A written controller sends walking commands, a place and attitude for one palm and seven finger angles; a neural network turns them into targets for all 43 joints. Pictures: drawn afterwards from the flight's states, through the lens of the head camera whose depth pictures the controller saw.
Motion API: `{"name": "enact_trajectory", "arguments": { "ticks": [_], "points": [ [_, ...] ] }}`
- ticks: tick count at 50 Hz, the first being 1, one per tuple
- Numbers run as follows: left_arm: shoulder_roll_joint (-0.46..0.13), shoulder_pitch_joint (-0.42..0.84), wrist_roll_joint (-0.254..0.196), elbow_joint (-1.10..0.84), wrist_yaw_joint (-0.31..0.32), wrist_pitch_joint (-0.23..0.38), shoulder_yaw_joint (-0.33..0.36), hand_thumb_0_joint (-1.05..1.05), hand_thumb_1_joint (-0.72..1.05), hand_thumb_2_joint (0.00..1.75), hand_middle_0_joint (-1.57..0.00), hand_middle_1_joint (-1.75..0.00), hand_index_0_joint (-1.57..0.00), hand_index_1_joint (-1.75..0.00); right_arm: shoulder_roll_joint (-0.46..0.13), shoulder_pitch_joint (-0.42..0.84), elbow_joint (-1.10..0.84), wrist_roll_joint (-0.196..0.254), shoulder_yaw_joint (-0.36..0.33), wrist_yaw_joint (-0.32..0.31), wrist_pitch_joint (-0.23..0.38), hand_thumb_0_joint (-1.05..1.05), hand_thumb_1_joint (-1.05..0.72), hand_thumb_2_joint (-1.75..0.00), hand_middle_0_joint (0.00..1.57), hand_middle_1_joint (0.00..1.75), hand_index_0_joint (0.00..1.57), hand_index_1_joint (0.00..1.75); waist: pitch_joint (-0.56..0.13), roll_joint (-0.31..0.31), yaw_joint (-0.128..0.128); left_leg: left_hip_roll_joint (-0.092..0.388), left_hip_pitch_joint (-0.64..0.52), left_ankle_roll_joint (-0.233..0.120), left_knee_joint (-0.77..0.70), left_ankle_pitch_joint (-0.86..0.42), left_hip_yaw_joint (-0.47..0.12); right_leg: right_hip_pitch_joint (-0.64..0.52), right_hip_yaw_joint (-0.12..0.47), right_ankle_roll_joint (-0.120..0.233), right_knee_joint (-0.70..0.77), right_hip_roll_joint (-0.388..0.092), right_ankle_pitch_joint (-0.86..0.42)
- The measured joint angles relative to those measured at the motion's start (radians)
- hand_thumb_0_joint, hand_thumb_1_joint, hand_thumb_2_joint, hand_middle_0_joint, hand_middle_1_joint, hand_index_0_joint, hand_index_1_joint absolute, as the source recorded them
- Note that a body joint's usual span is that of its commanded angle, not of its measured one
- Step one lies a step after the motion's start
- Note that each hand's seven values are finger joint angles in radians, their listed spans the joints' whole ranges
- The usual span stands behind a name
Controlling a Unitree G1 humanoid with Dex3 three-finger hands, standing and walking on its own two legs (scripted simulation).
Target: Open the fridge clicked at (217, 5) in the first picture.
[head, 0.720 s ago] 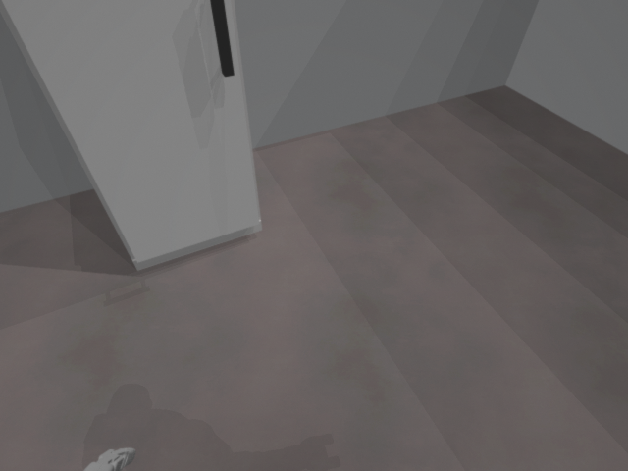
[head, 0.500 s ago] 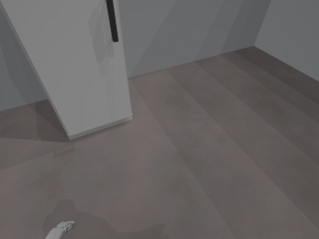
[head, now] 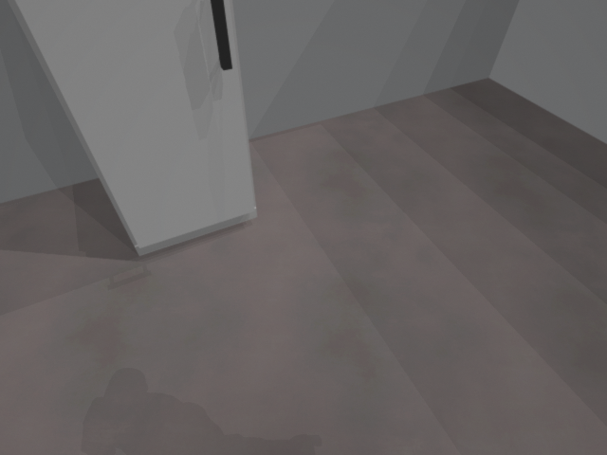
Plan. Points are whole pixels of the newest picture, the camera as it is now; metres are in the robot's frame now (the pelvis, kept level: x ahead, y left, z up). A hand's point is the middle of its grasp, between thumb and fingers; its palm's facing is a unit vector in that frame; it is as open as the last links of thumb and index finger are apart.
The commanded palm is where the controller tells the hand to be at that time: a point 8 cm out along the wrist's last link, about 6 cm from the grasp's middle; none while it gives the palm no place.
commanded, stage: stand and wait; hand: right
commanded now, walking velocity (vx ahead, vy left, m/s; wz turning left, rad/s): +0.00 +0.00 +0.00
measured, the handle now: (218, 22) +1.14 +0.31 +0.11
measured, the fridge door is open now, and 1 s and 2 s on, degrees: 0 0 0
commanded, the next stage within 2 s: look at it before walking up in 0.10 s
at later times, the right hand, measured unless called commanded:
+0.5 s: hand out of the picture +0.08 -0.24 -0.16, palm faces -0.03 +0.95 -0.32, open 7.4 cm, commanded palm none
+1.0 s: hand out of the picture +0.07 -0.22 -0.17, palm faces -0.02 +0.96 -0.27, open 7.4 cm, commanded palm none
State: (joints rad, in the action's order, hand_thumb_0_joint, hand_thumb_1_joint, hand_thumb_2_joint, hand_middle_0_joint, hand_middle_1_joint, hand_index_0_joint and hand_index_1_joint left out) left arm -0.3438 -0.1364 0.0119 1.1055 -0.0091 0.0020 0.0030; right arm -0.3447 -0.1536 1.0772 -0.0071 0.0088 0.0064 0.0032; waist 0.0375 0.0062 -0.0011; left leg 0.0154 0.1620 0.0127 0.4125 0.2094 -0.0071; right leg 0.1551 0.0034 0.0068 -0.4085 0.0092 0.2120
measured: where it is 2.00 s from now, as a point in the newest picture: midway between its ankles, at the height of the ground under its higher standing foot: (296, 427)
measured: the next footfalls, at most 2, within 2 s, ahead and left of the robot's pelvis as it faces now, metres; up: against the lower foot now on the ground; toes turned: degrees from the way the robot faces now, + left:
left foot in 1.48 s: +0.33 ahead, +0.15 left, +0.00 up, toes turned +18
right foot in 1.88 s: +0.46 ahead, -0.05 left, +0.00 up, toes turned +3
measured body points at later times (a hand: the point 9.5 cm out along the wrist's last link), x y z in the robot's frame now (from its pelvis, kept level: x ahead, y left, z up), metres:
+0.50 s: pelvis +0.01 +0.00 +0.00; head +0.01 +0.00 +0.45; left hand +0.09 +0.30 -0.13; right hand +0.08 -0.29 -0.13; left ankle +0.01 +0.13 -0.74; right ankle +0.01 -0.12 -0.74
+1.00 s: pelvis +0.03 +0.00 +0.00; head +0.01 +0.00 +0.45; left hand +0.09 +0.28 -0.14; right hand +0.08 -0.27 -0.15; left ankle +0.01 +0.13 -0.74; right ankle +0.01 -0.12 -0.74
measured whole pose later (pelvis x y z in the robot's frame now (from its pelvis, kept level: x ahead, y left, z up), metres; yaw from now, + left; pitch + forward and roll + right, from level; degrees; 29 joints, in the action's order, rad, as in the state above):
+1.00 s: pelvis +0.03 +0.00 +0.00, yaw +1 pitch -2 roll +1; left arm -0.29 -0.18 0.03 1.11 -0.01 -0.01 0.00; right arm -0.29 -0.22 1.09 -0.02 0.00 0.01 -0.01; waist -0.02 0.00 -0.02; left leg -0.01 0.15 0.00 0.44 0.27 -0.02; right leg 0.15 -0.02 0.00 -0.48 -0.02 0.33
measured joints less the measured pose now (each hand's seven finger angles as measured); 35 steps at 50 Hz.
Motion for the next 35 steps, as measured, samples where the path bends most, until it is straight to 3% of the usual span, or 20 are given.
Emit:
{"name": "enact_trajectory", "arguments": {
  "ticks": [35],
  "points": [
    [0.003, 0.035, -0.002, 0.002, 0.001, 0.008, -0.002, 0.00, 0.90, 0.90, -0.20, -0.30, -0.21, -0.30, 0.004, 0.017, 0.007, -0.002, 0.001, 0.000, 0.007, 0.01, -0.90, -0.90, 0.21, 0.30, 0.20, 0.30, -0.002, 0.001, -0.004, -0.006, -0.016, -0.004, -0.030, -0.005, -0.002, -0.020, -0.002, -0.005, 0.034, -0.006, -0.005]
  ]
}}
